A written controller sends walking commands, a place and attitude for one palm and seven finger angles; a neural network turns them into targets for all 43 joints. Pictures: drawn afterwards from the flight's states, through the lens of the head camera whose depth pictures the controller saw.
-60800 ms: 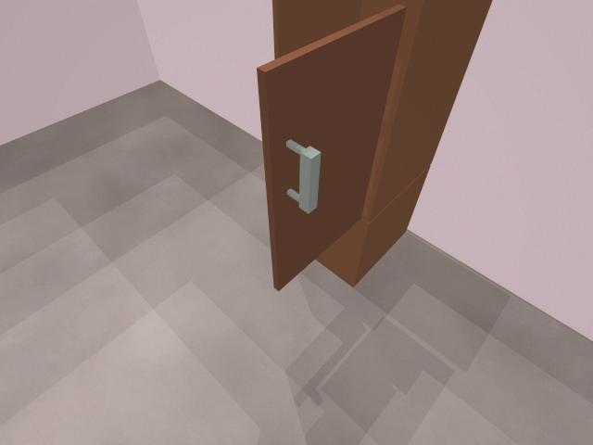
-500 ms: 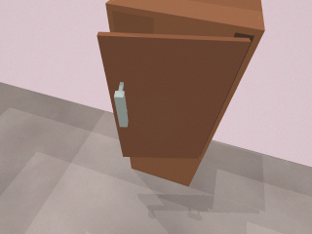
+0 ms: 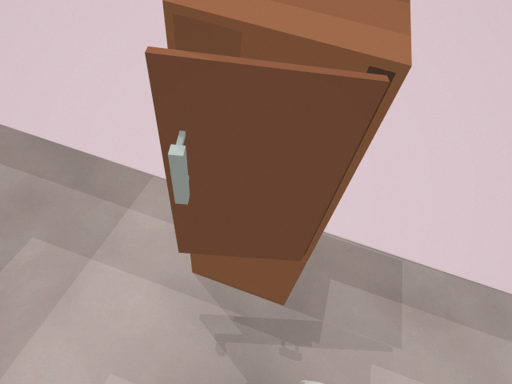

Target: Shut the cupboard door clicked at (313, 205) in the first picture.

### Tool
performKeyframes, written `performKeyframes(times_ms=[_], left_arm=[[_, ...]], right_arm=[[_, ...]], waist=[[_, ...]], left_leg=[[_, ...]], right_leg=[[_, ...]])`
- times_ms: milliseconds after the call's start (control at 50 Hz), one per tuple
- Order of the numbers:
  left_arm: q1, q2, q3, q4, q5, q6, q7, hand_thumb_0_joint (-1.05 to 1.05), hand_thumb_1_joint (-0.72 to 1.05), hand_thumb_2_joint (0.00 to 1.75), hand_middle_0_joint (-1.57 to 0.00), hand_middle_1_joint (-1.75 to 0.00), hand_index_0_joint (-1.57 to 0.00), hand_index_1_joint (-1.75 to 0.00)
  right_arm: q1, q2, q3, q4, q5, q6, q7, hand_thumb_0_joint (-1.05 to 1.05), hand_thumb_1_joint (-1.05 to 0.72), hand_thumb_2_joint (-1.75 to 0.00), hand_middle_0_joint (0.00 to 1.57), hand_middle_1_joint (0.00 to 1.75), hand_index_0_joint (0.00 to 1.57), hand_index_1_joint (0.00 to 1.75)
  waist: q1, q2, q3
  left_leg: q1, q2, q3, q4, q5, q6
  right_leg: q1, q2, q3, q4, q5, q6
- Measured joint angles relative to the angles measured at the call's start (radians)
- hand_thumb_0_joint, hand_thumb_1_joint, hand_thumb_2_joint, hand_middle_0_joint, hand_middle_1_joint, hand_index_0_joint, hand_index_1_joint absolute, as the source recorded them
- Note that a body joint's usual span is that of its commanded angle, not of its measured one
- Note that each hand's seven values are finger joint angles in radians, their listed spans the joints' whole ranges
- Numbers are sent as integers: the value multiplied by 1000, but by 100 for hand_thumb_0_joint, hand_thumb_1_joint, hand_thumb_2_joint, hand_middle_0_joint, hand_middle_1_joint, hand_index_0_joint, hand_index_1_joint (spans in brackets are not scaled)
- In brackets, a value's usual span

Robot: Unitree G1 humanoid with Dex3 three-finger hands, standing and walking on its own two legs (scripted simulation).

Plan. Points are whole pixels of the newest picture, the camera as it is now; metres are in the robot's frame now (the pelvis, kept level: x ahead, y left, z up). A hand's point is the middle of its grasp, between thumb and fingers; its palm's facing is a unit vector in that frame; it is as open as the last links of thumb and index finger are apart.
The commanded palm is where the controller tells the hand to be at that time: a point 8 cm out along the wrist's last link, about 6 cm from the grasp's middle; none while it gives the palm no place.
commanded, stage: come to a stop and stand still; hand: left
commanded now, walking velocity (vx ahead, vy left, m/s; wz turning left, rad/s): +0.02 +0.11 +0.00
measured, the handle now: (182, 168) +0.46 +0.18 +0.04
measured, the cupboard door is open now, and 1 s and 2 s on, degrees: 17 17 17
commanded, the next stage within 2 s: look again from close up in 1.30 s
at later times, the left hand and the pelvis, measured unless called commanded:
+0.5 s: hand out of the picture +0.04 +0.14 -0.20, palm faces +0.07 -0.97 -0.22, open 7.3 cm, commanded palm none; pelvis +0.01 -0.05 -0.02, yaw +1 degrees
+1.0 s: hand out of the picture +0.01 +0.13 -0.18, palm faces +0.03 -0.97 -0.23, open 7.4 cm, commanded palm none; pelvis +0.00 -0.05 -0.01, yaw +1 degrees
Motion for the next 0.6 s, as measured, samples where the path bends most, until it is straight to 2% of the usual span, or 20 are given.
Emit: performKeyframes(times_ms=[40,100,140,160,200,260,320,380,400,420,460,500,520,560,600], left_arm=[[-22,5,1,-9,-2,-3,-1,0,91,90,-19,-30,-19,-30],[-47,7,-2,-14,-7,-25,1,0,91,90,-19,-30,-19,-30],[-48,17,-11,-19,-11,-57,7,0,91,90,-19,-30,-19,-30],[-53,14,-12,-11,-11,-71,14,0,91,90,-19,-30,-19,-30],[-59,-17,-25,7,-11,-78,17,0,91,90,-19,-30,-19,-30],[-42,-34,-25,13,-10,-84,31,0,93,90,-19,-30,-20,-30],[-31,-28,-27,14,-6,-79,37,0,94,90,-20,-30,-20,-30],[-22,-18,-24,14,-10,-66,43,0,93,90,-20,-30,-20,-30],[-18,-15,-22,13,-13,-59,44,0,93,90,-20,-30,-20,-30],[-18,-8,-19,14,-15,-50,44,0,92,90,-20,-30,-20,-30],[-21,2,-13,18,-17,-30,48,0,92,90,-20,-30,-20,-30],[-23,3,-20,31,-20,-27,54,0,92,90,-20,-30,-20,-30],[-21,-2,-31,36,-23,-37,57,0,92,90,-20,-30,-20,-30],[4,1,-46,22,-20,-67,59,0,91,90,-20,-30,-20,-30],[18,-1,-55,28,-19,-74,57,0,91,90,-20,-30,-20,-30]], right_arm=[[13,-6,-6,-5,-4,7,7,0,-92,-90,20,30,20,30],[34,-18,-14,-11,-5,16,18,0,-92,-90,20,30,20,30],[59,-18,-13,-8,1,18,23,0,-91,-90,20,30,20,30],[63,-23,-13,0,6,23,26,0,-91,-90,20,30,20,30],[59,-44,-16,17,10,41,30,1,-91,-90,20,30,20,30],[45,-50,-15,26,15,50,34,1,-91,-90,20,30,20,30],[23,-43,-12,11,22,43,37,1,-91,-90,20,30,19,30],[-6,-34,-9,-14,27,37,37,1,-91,-90,20,30,19,30],[-12,-33,-7,-23,27,33,36,1,-91,-90,20,30,19,30],[-23,-26,-8,-27,25,29,35,1,-91,-90,20,30,19,30],[-40,-12,-4,-37,20,25,32,1,-91,-90,20,30,19,30],[-54,-13,-1,-48,20,23,27,1,-92,-90,20,30,20,30],[-61,-24,3,-57,21,25,31,1,-92,-90,20,30,20,30],[-67,-34,7,-85,23,27,36,1,-92,-90,20,30,20,30],[-78,-38,5,-102,26,24,39,1,-92,-90,20,30,20,30]], waist=[[-13,14,1],[-34,37,4],[-36,17,-4],[-28,16,-3],[-24,57,5],[-12,59,1],[-1,39,10],[7,22,21],[8,23,22],[10,11,27],[19,-12,34],[14,-7,30],[11,10,29],[13,13,20],[11,15,19]], left_leg=[[-4,10,-11,-11,10,-12],[-21,23,-29,9,4,-34],[-44,5,-29,66,-30,-47],[-60,-1,-31,112,-74,-47],[-78,-10,-65,190,-180,-31],[-102,-49,-55,289,-222,-26],[-97,-85,-22,273,-203,-34],[-54,-108,5,137,-107,-36],[-33,-107,9,76,-43,-28],[-30,-112,13,66,-3,7],[-32,-119,24,80,-12,47],[-38,-118,21,79,-22,58],[-50,-112,11,95,-28,58],[-75,-118,12,142,-49,55],[-66,-126,20,156,-61,58]], right_leg=[[23,-14,-8,-97,-12,4],[98,-10,-31,-288,-7,5],[179,-20,-29,-455,31,-1],[179,-23,-20,-465,77,0],[177,-8,-30,-422,59,7],[199,-8,-24,-441,47,5],[215,-16,-16,-460,57,0],[212,-18,-13,-437,44,7],[204,-13,-15,-416,32,10],[195,-16,-13,-390,18,13],[170,-20,-5,-317,-66,-3],[138,-9,-5,-217,-127,-23],[143,-2,-15,-230,-104,-31],[182,-13,-5,-347,60,-39],[192,-24,4,-334,5,-1]])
